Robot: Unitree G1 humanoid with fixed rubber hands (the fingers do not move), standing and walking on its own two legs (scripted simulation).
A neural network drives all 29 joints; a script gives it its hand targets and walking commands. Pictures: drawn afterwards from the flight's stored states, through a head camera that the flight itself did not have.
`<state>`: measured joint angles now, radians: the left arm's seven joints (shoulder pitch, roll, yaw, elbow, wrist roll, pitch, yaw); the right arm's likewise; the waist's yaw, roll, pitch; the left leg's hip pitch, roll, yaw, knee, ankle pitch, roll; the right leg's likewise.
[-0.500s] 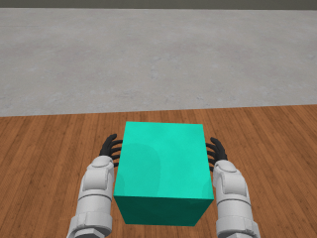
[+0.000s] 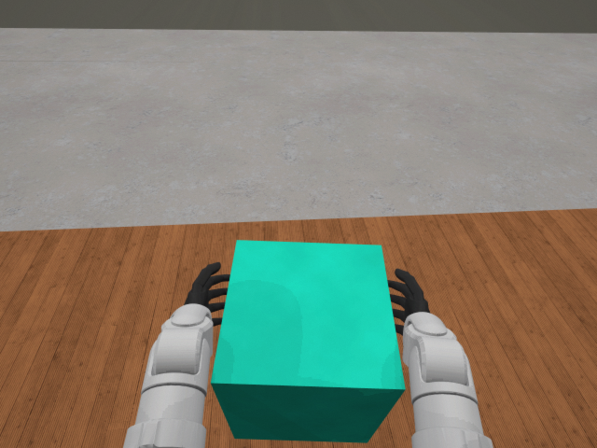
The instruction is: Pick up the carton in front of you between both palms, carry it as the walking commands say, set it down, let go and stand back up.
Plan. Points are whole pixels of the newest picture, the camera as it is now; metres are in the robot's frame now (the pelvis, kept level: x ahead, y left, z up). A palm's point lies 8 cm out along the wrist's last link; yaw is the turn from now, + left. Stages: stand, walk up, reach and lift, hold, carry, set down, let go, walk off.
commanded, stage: reach and lift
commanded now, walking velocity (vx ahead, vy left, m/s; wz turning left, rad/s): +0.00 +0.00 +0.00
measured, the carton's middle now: (304, 346) +0.28 +0.00 -0.04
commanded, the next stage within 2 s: hold in 0.08 s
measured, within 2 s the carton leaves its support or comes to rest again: neither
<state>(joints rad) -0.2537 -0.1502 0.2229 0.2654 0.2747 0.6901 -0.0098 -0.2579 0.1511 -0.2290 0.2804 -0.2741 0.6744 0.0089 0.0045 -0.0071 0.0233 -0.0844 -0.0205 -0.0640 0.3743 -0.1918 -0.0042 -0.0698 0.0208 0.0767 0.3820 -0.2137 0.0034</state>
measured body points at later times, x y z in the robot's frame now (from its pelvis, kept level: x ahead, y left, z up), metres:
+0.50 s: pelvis -0.02 +0.00 +0.00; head -0.06 +0.00 +0.45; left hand +0.29 +0.15 +0.04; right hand +0.29 -0.15 +0.04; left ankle +0.01 +0.12 -0.75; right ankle +0.00 -0.12 -0.75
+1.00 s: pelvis -0.01 +0.00 +0.00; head -0.05 +0.00 +0.45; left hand +0.29 +0.15 +0.04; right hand +0.29 -0.15 +0.04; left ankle +0.01 +0.12 -0.75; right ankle +0.00 -0.12 -0.75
